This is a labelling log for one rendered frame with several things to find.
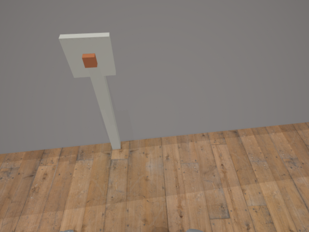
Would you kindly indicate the panel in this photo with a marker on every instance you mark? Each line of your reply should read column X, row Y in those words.
column 74, row 46

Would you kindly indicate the button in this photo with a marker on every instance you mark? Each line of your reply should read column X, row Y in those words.
column 89, row 60

